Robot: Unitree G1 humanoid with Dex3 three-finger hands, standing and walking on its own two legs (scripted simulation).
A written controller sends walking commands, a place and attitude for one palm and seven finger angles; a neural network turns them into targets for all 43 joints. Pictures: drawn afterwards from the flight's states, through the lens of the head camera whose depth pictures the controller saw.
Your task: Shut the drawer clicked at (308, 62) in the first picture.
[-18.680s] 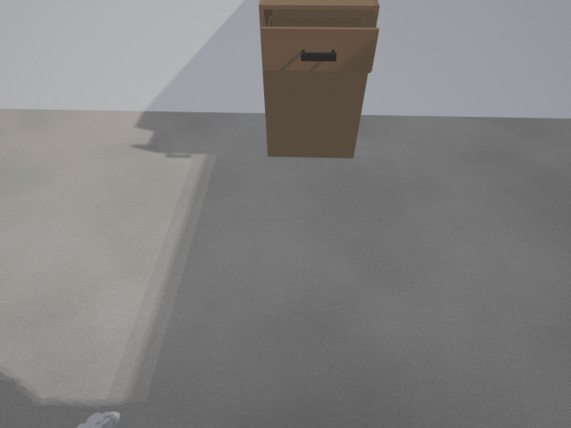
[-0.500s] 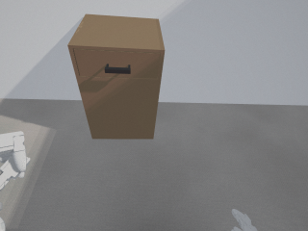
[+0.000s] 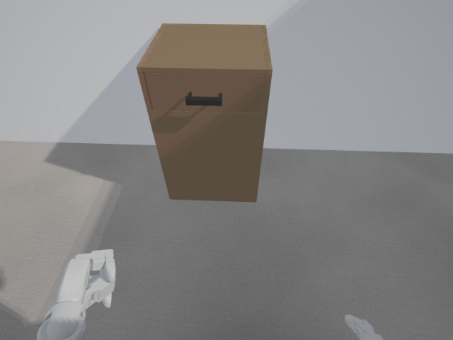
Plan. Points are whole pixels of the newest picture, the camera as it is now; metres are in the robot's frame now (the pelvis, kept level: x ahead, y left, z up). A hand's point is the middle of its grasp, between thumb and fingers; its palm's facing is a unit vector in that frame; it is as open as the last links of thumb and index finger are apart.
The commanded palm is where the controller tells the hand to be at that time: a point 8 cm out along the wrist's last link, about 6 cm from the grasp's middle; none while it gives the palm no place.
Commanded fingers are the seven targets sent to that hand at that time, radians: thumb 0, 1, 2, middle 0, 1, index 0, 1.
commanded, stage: let the arm hang, fingers relaxed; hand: left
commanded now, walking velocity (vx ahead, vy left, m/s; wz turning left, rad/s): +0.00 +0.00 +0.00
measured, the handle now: (204, 98) +0.94 +0.10 -0.08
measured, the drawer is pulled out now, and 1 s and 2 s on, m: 0.00 0.00 0.00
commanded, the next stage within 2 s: look to check the result in 0.96 s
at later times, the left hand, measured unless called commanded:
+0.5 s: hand out of the picture -0.02 +0.17 -0.16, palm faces +0.02 -0.98 -0.22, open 6.0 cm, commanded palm none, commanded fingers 0.00 0.90 0.90 -0.20 -0.30 -0.20 -0.30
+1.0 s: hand out of the picture +0.03 +0.15 -0.16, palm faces +0.02 -0.98 -0.20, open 7.3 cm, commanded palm none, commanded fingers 0.00 0.90 0.90 -0.20 -0.30 -0.20 -0.30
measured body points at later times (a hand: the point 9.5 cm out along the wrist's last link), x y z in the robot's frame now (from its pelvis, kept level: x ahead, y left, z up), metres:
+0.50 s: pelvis +0.01 -0.01 +0.02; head +0.04 -0.02 +0.46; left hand -0.02 +0.22 -0.14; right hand -0.02 -0.23 -0.15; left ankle +0.05 +0.10 -0.73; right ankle +0.03 -0.12 -0.73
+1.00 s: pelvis +0.03 -0.02 +0.02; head +0.04 -0.02 +0.47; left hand +0.03 +0.20 -0.14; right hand +0.00 -0.22 -0.15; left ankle +0.05 +0.10 -0.73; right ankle +0.03 -0.12 -0.73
